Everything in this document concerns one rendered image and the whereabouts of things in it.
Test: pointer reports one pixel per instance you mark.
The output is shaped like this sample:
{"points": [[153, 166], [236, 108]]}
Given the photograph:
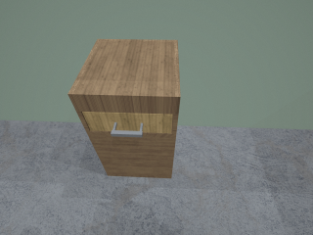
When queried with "cabinet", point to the cabinet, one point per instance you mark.
{"points": [[134, 76]]}

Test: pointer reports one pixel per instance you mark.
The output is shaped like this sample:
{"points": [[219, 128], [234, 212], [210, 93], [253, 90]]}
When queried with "drawer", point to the drawer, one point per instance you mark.
{"points": [[152, 123]]}

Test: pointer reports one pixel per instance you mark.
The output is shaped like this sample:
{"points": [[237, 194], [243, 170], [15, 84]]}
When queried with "handle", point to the handle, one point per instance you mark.
{"points": [[127, 133]]}

